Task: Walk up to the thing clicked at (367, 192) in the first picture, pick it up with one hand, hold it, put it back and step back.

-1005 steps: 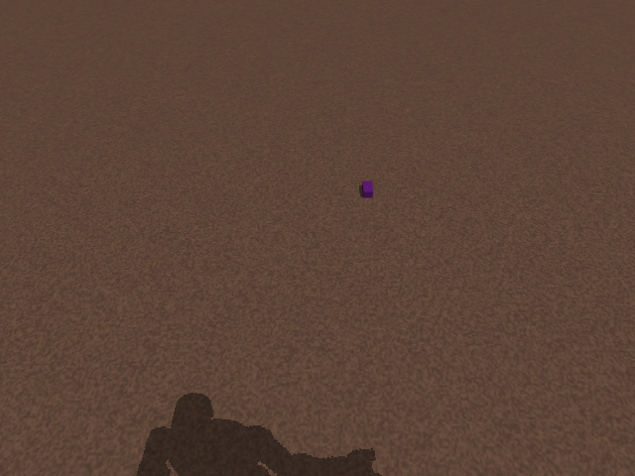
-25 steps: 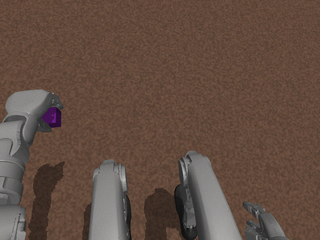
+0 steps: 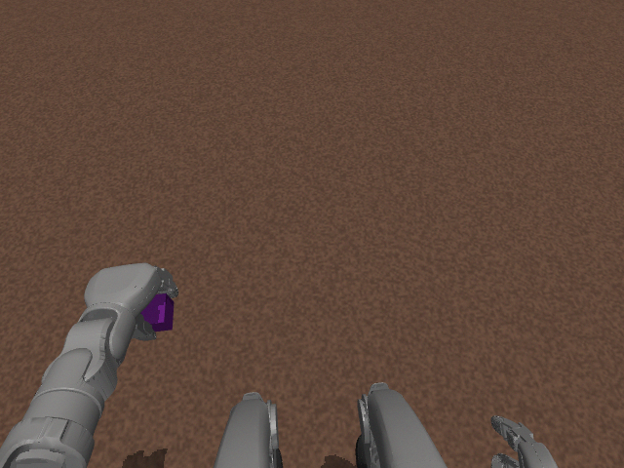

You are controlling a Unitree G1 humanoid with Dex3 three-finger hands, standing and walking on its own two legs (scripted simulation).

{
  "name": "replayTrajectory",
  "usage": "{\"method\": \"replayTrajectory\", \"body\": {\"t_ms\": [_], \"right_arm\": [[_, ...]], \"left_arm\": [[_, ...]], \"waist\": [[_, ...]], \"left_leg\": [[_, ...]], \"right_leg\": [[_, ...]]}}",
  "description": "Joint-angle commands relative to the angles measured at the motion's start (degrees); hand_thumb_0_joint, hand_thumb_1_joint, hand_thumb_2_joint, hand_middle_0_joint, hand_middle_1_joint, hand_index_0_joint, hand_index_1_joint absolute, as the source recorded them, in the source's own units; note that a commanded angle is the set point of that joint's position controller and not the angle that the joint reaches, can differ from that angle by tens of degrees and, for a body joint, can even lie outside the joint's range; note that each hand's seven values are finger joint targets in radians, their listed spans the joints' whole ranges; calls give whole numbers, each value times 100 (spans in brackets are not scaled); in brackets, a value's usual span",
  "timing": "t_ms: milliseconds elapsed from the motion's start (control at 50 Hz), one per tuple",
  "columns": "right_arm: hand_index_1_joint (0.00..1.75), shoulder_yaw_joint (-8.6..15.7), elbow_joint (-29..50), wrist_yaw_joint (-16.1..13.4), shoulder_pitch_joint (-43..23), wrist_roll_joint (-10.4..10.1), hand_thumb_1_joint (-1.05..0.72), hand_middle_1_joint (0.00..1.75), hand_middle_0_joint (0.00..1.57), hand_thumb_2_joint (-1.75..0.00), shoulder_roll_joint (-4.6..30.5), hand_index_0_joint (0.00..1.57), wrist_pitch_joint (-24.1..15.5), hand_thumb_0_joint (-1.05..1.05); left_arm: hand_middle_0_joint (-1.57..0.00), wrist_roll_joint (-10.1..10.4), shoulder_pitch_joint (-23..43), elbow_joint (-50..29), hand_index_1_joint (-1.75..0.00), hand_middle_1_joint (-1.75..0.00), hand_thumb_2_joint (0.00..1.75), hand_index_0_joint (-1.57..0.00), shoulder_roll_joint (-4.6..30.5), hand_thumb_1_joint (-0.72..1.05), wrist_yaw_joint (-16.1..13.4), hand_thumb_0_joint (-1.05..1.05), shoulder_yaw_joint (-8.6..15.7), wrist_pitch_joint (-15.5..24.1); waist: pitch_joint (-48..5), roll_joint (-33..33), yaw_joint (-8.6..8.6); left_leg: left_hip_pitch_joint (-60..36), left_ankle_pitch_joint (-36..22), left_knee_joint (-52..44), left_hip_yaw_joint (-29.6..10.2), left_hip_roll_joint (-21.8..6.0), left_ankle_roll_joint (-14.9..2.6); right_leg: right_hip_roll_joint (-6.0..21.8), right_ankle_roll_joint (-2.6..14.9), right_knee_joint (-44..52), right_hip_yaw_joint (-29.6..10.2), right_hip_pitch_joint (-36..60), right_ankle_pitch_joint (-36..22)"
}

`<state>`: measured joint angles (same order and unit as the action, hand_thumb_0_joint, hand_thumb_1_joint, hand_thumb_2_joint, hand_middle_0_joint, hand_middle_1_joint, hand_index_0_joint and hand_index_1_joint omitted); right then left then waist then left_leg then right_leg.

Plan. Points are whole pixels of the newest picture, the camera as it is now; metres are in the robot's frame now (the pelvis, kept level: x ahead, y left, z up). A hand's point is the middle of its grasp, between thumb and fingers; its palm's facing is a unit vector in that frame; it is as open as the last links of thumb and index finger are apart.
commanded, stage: lift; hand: left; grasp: from above
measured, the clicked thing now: (143, 314) +0.36 +0.25 -0.10
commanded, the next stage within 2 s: hold in 0.50 s
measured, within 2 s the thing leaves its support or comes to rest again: neither
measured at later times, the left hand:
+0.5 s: hand (132, 274) +0.37 +0.22 +0.02, palm faces -0.45 -0.07 -0.89, open 7.3 cm
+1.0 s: hand (115, 254) +0.37 +0.22 +0.07, palm faces -0.46 -0.04 -0.89, open 7.3 cm
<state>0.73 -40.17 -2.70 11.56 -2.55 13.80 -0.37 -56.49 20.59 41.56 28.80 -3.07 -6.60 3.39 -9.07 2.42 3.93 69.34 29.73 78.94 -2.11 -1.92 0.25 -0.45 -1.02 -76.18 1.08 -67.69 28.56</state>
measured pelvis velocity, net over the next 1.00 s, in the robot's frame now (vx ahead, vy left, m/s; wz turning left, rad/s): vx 0.06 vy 0.00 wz -0.01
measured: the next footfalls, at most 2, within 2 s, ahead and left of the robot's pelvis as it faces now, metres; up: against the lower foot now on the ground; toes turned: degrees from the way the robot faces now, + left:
none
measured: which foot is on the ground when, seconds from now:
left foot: down 0.00-1.00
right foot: down 0.00-1.00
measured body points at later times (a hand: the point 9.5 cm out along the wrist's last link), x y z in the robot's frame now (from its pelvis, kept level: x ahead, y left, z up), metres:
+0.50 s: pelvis +0.04 +0.00 +0.09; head +0.10 -0.01 +0.54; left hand +0.39 +0.23 +0.07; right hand +0.13 -0.27 -0.03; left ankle +0.07 +0.12 -0.60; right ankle +0.07 -0.13 -0.60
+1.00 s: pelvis +0.06 +0.00 +0.12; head +0.09 -0.01 +0.57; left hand +0.39 +0.22 +0.12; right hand +0.18 -0.26 +0.00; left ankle +0.07 +0.12 -0.60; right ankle +0.07 -0.13 -0.60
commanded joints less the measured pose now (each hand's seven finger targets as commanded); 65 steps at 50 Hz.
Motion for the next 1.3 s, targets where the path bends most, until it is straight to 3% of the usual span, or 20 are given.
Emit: {"method": "replayTrajectory", "body": {"t_ms": [0, 20, 60, 120, 160, 200, 280, 480, 620, 660, 760, 900, 960, 1020, 1280], "right_arm": [[30, 331, 447, -102, 205, 17, -90, 30, 20, -90, 867, 20, -275, 0], [30, 323, 429, -103, 232, 15, -90, 30, 20, -90, 848, 20, -284, 0], [30, 320, 402, -104, 281, 15, -90, 30, 20, -90, 841, 20, -302, 0], [30, 360, 382, -94, 307, 31, -90, 30, 20, -90, 852, 20, -310, 0], [30, 358, 359, -87, 347, 24, -90, 30, 20, -90, 823, 20, -292, 0], [30, 390, 319, -95, 408, 25, -90, 30, 20, -90, 845, 20, -279, 0], [30, 399, 339, -88, 403, 13, -90, 30, 20, -90, 826, 20, -244, 0], [30, 430, 403, -91, 358, -11, -90, 30, 20, -90, 828, 20, -180, 0], [30, 452, 402, -90, 330, -15, -89, 30, 20, -90, 838, 20, -137, 0], [30, 454, 395, -88, 295, -12, -89, 30, 20, -90, 846, 20, -110, 0], [30, 447, 504, -80, 178, -40, -89, 30, 20, -90, 859, 20, -65, 0], [30, 415, 645, -83, 10, -74, -89, 30, 20, -90, 844, 20, -5, 0], [30, 412, 685, -98, -68, -84, -89, 30, 20, -90, 852, 20, 10, 0], [30, 409, 695, -108, -98, -84, -89, 30, 20, -90, 846, 20, 22, 0], [30, 358, 781, -143, -314, -109, -89, 30, 20, -90, 821, 20, 91, 0]], "left_arm": [[-111, -83, 1512, -720, -23, -27, 18, -115, 1078, 79, -392, 0, 425, 12], [-110, -104, 1590, -720, -24, -28, 18, -114, 955, 78, -428, 0, 311, 8], [-112, -121, 1712, -625, -26, -30, 21, -116, 971, 81, -520, 0, 312, -20], [-115, -108, 1689, -520, -25, -28, 25, -118, 959, 83, -629, 0, 340, -66], [-112, -152, 1721, -444, -27, -30, 26, -115, 773, 79, -649, 0, 138, -128], [-113, -161, 1672, -415, -25, -29, 24, -116, 838, 80, -667, 0, 207, -181], [-112, -98, 1655, -334, -26, -28, 27, -114, 649, 78, -684, 0, 83, -315], [-111, -26, 1470, -521, -26, -29, 28, -114, 564, 78, -440, 0, 16, -336], [-111, -122, 1416, -657, -25, -29, 26, -114, 528, 79, -309, 0, -33, -273], [-110, -166, 1430, -671, -26, -30, 26, -114, 681, 78, -239, 0, 50, -250], [-113, -59, 1488, -971, -27, -31, 29, -117, 605, 83, -142, 0, 15, -199], [-112, -91, 1268, -1020, -26, -30, 28, -116, 537, 81, 33, 0, -63, -203], [-112, -80, 1332, -1323, -26, -30, 27, -116, 686, 82, 85, 0, 20, -177], [-111, -75, 1183, -1233, -26, -30, 26, -116, 611, 81, 155, 0, -8, -194], [-114, -55, 1175, -1548, -26, -30, 28, -118, 636, 85, 288, 0, -13, -205]], "waist": [[-1796, 231, 15], [-1766, 191, 73], [-1652, 153, 81], [-1654, 177, -18], [-1572, 138, 15], [-1658, 115, -58], [-1607, 92, -80], [-1311, -3, -121], [-1233, -76, -132], [-1242, 20, -197], [-1143, -24, -185], [-903, -30, -267], [-970, -48, -335], [-929, -61, -330], [-838, -218, -344]], "left_leg": [[-2005, -102, -1844, -50, 187, -95], [-2093, -246, -1896, -13, 209, -97], [-2281, -442, -2030, 84, 241, -101], [-2698, -584, -2365, 122, 223, -87], [-2877, -794, -2528, 131, 240, -72], [-3159, -1125, -2661, 139, 219, -66], [-3598, -1573, -2973, 159, 220, -59], [-4333, -2073, -3668, 185, 216, -40], [-4694, -2473, -3927, 252, 232, -41], [-4751, -2600, -3989, 240, 245, -27], [-4981, -2550, -4187, 301, 244, -47], [-5107, -2488, -4435, 289, 241, -37], [-5207, -2558, -4474, 313, 266, -47], [-5313, -2776, -4526, 290, 235, -37], [-5554, -2653, -4795, 380, 275, -111]], "right_leg": [[-203, 215, 1766, -115, 1586, -83], [-207, 211, 1880, -129, 1720, -191], [-209, 199, 2123, -172, 1946, -308], [-198, 192, 2401, -170, 2291, -461], [-205, 193, 2564, -174, 2468, -679], [-208, 184, 2673, -166, 2722, -1014], [-192, 170, 2951, -166, 3147, -1470], [-190, 170, 3557, -164, 3866, -1871], [-191, 171, 3813, -185, 4175, -2245], [-192, 174, 3864, -183, 4308, -2330], [-184, 164, 4059, -199, 4453, -2301], [-197, 186, 4205, -179, 4540, -2179], [-173, 166, 4278, -201, 4700, -2258], [-199, 178, 4285, -178, 4696, -2426], [-141, 127, 4601, -226, 4966, -2403]]}}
